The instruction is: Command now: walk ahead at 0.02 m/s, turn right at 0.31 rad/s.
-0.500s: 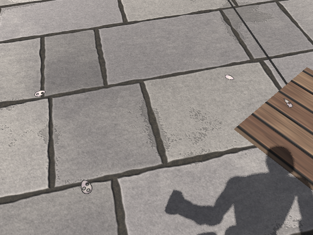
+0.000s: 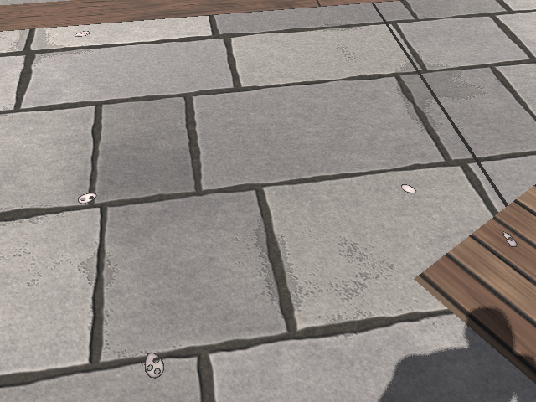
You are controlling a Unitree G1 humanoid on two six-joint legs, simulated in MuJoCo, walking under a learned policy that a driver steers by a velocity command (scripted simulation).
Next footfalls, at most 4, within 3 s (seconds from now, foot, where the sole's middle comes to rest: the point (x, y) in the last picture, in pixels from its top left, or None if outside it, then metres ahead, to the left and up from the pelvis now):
0.40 left None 0.05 0.11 -0.77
0.86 right None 0.19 -0.19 -0.77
1.36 left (328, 399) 0.54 -0.10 -0.77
1.88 right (366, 293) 0.85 -0.22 -0.77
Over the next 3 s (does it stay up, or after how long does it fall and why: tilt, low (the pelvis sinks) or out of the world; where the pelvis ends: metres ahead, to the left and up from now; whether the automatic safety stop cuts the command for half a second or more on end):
stays up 0.75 -0.14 0.01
